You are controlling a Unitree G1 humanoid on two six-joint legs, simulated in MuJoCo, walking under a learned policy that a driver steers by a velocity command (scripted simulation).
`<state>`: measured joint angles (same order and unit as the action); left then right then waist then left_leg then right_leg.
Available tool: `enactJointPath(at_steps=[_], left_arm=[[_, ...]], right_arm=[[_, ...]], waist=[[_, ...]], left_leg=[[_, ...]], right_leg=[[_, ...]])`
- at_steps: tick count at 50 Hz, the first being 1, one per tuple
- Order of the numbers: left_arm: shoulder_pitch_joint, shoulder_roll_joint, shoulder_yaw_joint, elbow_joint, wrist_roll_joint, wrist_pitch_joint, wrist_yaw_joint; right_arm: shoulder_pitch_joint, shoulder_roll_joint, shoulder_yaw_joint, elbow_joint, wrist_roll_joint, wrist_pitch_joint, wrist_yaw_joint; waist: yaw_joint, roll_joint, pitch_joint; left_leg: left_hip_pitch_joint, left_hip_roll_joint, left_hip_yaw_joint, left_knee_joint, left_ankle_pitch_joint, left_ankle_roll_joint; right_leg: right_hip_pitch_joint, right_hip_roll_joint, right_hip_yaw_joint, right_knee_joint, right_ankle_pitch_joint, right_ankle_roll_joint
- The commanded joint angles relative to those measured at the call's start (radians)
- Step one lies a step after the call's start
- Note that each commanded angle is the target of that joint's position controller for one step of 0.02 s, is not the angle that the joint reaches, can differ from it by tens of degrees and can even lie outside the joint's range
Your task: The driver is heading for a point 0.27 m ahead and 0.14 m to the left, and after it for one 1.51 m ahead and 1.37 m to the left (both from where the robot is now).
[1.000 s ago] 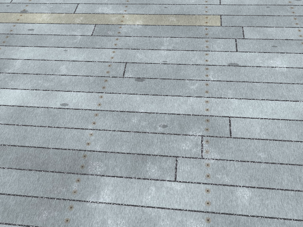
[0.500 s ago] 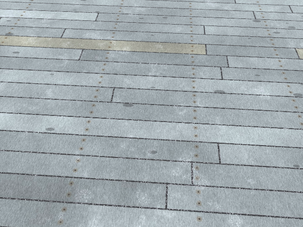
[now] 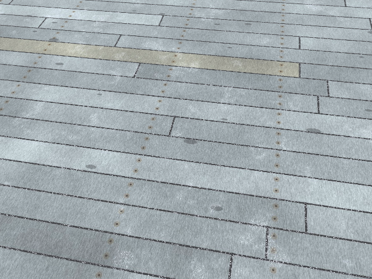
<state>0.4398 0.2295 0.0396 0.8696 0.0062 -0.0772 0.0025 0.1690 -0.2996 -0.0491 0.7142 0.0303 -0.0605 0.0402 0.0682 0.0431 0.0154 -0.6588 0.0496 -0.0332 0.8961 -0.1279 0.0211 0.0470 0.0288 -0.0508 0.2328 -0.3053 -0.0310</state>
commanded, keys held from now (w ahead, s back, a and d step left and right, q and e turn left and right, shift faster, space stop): w+q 1.00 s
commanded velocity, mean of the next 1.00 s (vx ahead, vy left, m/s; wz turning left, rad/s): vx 0.48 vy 0.00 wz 0.53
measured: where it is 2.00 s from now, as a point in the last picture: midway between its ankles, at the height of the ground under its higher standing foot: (88, 172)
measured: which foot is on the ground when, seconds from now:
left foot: up 0.00-0.16, down 0.18-0.70, up 0.72-1.00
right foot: down 0.00-0.20, up 0.22-0.66, down 0.68-1.00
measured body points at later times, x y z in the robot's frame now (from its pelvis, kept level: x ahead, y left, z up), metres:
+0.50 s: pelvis +0.28 +0.06 +0.00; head +0.31 +0.08 +0.45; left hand +0.41 +0.37 -0.08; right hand +0.42 -0.19 -0.10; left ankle +0.25 +0.12 -0.74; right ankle +0.50 -0.09 -0.67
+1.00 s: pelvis +0.55 +0.11 +0.00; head +0.58 +0.12 +0.45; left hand +0.43 +0.37 -0.11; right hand +0.85 -0.01 -0.08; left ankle +0.58 +0.31 -0.67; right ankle +0.56 -0.02 -0.74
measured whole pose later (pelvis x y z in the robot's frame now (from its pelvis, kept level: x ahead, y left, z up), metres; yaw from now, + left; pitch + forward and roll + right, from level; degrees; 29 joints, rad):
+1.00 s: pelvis +0.55 +0.11 +0.00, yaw +34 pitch +1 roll -2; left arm 0.33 0.28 0.07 0.80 0.00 -0.09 0.00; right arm 0.17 -0.31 -0.07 0.63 0.02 -0.02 0.02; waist 0.07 0.05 0.04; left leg -0.71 0.09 -0.06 0.93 -0.11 -0.02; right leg -0.05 0.02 -0.13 0.27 -0.24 -0.01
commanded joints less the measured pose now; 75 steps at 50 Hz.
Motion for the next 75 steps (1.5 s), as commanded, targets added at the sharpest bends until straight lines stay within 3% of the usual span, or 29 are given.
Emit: enactJointPath(at_steps=[1,6,9,10,11,12,13,14,17,22,29,33,34,35,36,37,38,41,46,55,57,59,60,61,62,63,65,69,75], left_arm=[[-0.025,0.177,0.035,-0.052,-0.005,-0.018,0.015],[-0.02,0.221,0.049,-0.034,-0.016,-0.006,0.016],[-0.047,0.242,0.055,-0.061,-0.007,0.02,0.034],[-0.02,0.184,0.034,-0.096,0.02,0.01,0.034],[0.069,0.076,-0.007,-0.131,0.009,-0.023,0.01],[-0.058,0.204,0.026,-0.144,-0.025,-0.056,-0.007],[-0.148,0.216,0.027,-0.183,-0.052,-0.07,-0.012],[-0.174,0.193,0.021,-0.191,-0.036,-0.076,-0.004],[-0.125,0.189,0.032,-0.188,0.002,-0.045,0.008],[-0.269,0.141,0.017,-0.243,0.022,-0.022,0.02],[-0.473,0.148,0.015,-0.298,-0.009,-0.051,-0.01],[-0.34,0.202,0.049,-0.272,-0.015,-0.067,-0.013],[-0.218,0.241,0.064,-0.261,0.001,-0.072,-0.005],[-0.083,0.323,0.085,-0.247,0.023,-0.066,0.005],[-0.027,0.303,0.088,-0.206,-0.002,-0.05,-0.006],[-0.076,0.208,0.065,-0.229,-0.011,-0.042,-0.004],[-0.124,0.174,0.053,-0.234,-0.007,-0.032,0.001],[-0.182,0.131,0.036,-0.217,0.008,-0.031,0.001],[-0.204,0.174,0.054,-0.17,-0.002,-0.041,-0.002],[-0.13,0.257,0.075,-0.095,-0.031,-0.007,0.005],[-0.132,0.285,0.084,-0.092,-0.037,0.006,0.009],[-0.146,0.294,0.084,-0.098,-0.043,0.02,0.017],[-0.13,0.254,0.066,-0.116,-0.021,0.015,0.022],[-0.06,0.121,0.02,-0.188,0.008,-0.009,0.011],[-0.128,0.204,0.031,-0.195,-0.016,-0.049,-0.006],[-0.225,0.237,0.038,-0.223,-0.053,-0.064,-0.014],[-0.247,0.217,0.035,-0.219,-0.009,-0.067,0.0],[-0.209,0.19,0.034,-0.206,0.015,-0.029,-0.001],[-0.434,0.13,0.006,-0.262,0.004,-0.03,-0.015]], right_arm=[[-0.196,0.009,0.02,-0.136,-0.007,-0.017,0.015],[-0.199,-0.054,-0.004,-0.18,-0.005,-0.015,0.029],[0.139,-0.157,-0.066,-0.107,0.0,0.005,0.011],[0.27,-0.233,-0.085,-0.082,-0.003,0.022,-0.013],[0.227,-0.268,-0.08,-0.109,-0.007,0.009,-0.008],[0.217,-0.178,-0.064,-0.111,-0.015,0.006,-0.01],[0.173,-0.148,-0.054,-0.105,-0.019,0.0,-0.013],[0.111,-0.142,-0.05,-0.112,-0.019,-0.008,-0.011],[0.018,-0.114,-0.045,-0.137,-0.035,-0.018,-0.013],[0.084,-0.14,-0.052,-0.096,-0.018,-0.018,-0.036],[0.201,-0.15,-0.056,-0.042,0.003,0.012,-0.053],[0.177,-0.128,-0.051,-0.046,-0.005,0.027,-0.056],[0.171,-0.076,-0.032,-0.059,-0.012,0.022,-0.05],[0.265,-0.01,-0.01,-0.079,-0.008,0.014,-0.049],[0.315,-0.048,-0.007,-0.094,0.009,0.007,-0.051],[0.249,-0.143,-0.031,-0.079,0.015,0.012,-0.053],[0.16,-0.16,-0.038,-0.094,0.002,0.019,-0.053],[0.098,-0.102,-0.039,-0.115,-0.009,0.027,-0.04],[0.059,-0.051,-0.025,-0.141,-0.011,0.044,-0.033],[-0.17,-0.036,-0.015,-0.213,-0.003,0.023,0.019],[-0.138,-0.071,-0.033,-0.218,-0.01,0.028,0.022],[0.098,-0.147,-0.079,-0.163,-0.009,0.038,0.011],[0.273,-0.215,-0.11,-0.122,-0.004,0.049,-0.009],[0.213,-0.332,-0.123,-0.145,0.009,0.043,-0.019],[0.249,-0.251,-0.096,-0.172,-0.004,0.028,-0.013],[0.23,-0.189,-0.078,-0.152,-0.015,0.014,-0.011],[0.11,-0.134,-0.059,-0.152,-0.014,0.0,-0.011],[0.056,-0.134,-0.054,-0.147,-0.023,-0.006,-0.028],[0.139,-0.17,-0.065,-0.09,-0.008,0.007,-0.054]], waist=[[0.027,-0.117,0.105],[-0.027,-0.137,0.068],[-0.217,-0.136,-0.144],[-0.228,0.053,-0.256],[-0.129,0.24,-0.42],[-0.195,0.089,-0.364],[-0.173,0.041,-0.197],[-0.12,-0.081,-0.103],[-0.03,-0.033,-0.05],[-0.07,-0.021,0.008],[-0.151,0.035,-0.015],[-0.061,0.088,-0.066],[0.0,0.049,-0.178],[0.003,-0.154,-0.341],[-0.008,-0.362,-0.381],[0.015,-0.217,-0.236],[0.02,-0.144,-0.125],[-0.026,-0.134,0.019],[-0.052,-0.123,0.03],[0.008,-0.106,0.067],[-0.032,-0.13,0.024],[-0.173,-0.119,-0.111],[-0.247,-0.038,-0.203],[-0.122,0.265,-0.306],[-0.194,0.14,-0.431],[-0.202,0.081,-0.286],[-0.112,-0.048,-0.124],[-0.045,-0.024,-0.063],[-0.128,0.014,-0.007]], left_leg=[[0.007,-0.004,0.067,-0.198,0.157,-0.015],[0.094,-0.065,0.115,-0.298,0.092,0.073],[0.558,-0.14,0.116,-0.317,0.054,0.157],[0.867,0.057,-0.191,-0.318,0.022,0.217],[1.108,0.297,-0.824,-0.525,-0.271,0.432],[1.048,0.265,-0.807,-0.618,-0.397,0.368],[0.891,0.23,-0.648,-0.637,-0.353,0.317],[0.716,0.188,-0.541,-0.65,-0.213,0.292],[0.462,0.107,-0.385,-0.691,0.044,0.289],[0.322,0.036,-0.249,-0.701,0.108,0.259],[0.453,0.041,-0.34,-0.579,-0.007,0.194],[0.515,0.039,-0.412,-0.414,0.089,0.145],[0.44,-0.009,-0.356,-0.218,0.075,0.111],[0.148,-0.141,-0.206,0.114,-0.196,0.033],[-0.085,-0.13,-0.148,0.326,-0.478,0.007],[-0.154,-0.066,-0.163,0.411,-0.394,-0.005],[-0.155,-0.035,-0.122,0.421,-0.308,-0.013],[-0.057,0.034,-0.098,0.322,-0.194,-0.015],[-0.094,0.059,-0.07,0.167,-0.074,-0.048],[0.002,0.021,0.052,-0.245,0.084,0.024],[0.101,-0.039,0.108,-0.267,-0.022,0.066],[0.437,-0.123,0.145,-0.339,-0.007,0.13],[0.756,-0.046,-0.011,-0.344,0.011,0.181],[1.075,0.239,-0.628,-0.465,-0.16,0.391],[1.104,0.288,-0.819,-0.591,-0.301,0.408],[1.008,0.253,-0.661,-0.597,-0.253,0.352],[0.72,0.17,-0.45,-0.607,-0.023,0.284],[0.474,0.113,-0.327,-0.667,0.198,0.289],[0.365,0.028,-0.237,-0.648,0.082,0.21]], right_leg=[[-0.116,-0.218,0.036,-0.141,0.347,-0.123],[0.035,-0.274,-0.042,0.002,0.821,-0.085],[-0.084,-0.236,-0.097,0.505,1.075,-0.024],[-0.357,-0.156,-0.097,0.849,0.494,0.007],[-0.701,0.048,0.075,1.19,-0.263,0.044],[-0.805,-0.013,0.211,1.24,-0.201,0.024],[-0.837,-0.054,0.181,1.185,-0.107,0.006],[-0.797,-0.097,0.17,1.092,-0.041,0.006],[-0.652,-0.151,0.167,0.959,0.017,0.038],[-0.662,-0.132,0.121,0.663,0.234,0.106],[-0.555,-0.036,0.142,0.287,0.375,0.094],[-0.344,-0.026,0.128,0.181,0.238,0.02],[-0.112,-0.128,0.204,0.202,0.227,-0.042],[0.271,-0.363,0.53,0.205,0.146,-0.178],[0.357,-0.486,0.862,0.118,-0.106,-0.259],[0.241,-0.444,0.766,0.083,-0.227,-0.214],[0.116,-0.393,0.604,0.071,-0.147,-0.17],[-0.143,-0.277,0.324,-0.005,0.165,-0.126],[-0.154,-0.287,0.155,-0.078,0.319,-0.171],[-0.003,-0.305,-0.057,-0.036,0.471,-0.099],[0.04,-0.305,-0.1,0.083,0.795,-0.079],[-0.034,-0.267,-0.155,0.411,0.98,-0.039],[-0.282,-0.231,-0.152,0.703,0.699,0.002],[-0.737,-0.009,-0.093,1.112,-0.209,0.068],[-0.838,-0.016,0.159,1.204,-0.262,0.05],[-0.895,-0.059,0.155,1.182,-0.183,0.032],[-0.796,-0.135,0.145,0.973,-0.057,0.03],[-0.657,-0.14,0.123,0.829,0.016,0.075],[-0.555,-0.057,0.099,0.401,0.378,0.107]])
